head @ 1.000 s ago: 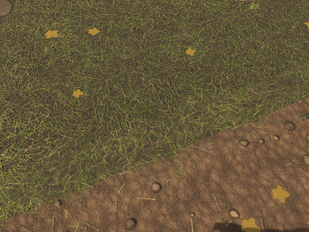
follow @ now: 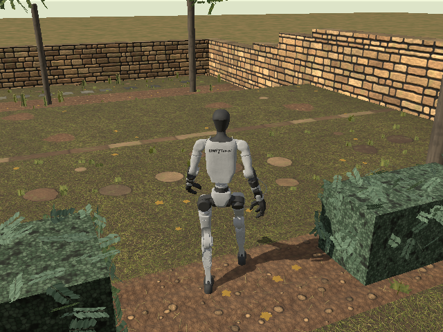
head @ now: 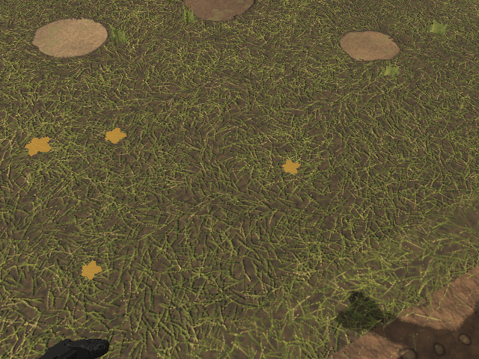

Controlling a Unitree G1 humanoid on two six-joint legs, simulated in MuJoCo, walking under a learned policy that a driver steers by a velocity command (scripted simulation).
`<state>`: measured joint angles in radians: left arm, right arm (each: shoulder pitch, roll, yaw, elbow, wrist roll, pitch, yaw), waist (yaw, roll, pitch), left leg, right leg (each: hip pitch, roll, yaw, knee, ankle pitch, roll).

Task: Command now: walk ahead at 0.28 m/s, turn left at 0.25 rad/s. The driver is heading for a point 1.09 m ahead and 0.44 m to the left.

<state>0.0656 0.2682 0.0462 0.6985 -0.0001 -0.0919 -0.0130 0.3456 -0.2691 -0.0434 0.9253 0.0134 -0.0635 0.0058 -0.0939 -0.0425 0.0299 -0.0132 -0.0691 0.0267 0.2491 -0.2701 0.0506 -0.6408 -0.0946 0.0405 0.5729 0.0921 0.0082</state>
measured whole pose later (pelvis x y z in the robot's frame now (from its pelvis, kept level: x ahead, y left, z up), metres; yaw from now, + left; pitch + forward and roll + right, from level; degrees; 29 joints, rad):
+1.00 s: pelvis +0.16 +0.00 -0.01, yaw +33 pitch +2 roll -1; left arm 0.10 0.29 0.08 0.77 0.01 -0.03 0.00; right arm 0.16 -0.33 -0.08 0.62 0.01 0.06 -0.03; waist -0.01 0.03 0.03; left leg -0.35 -0.12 -0.21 0.61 -0.32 0.03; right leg -0.28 0.04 0.05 0.48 -0.22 0.00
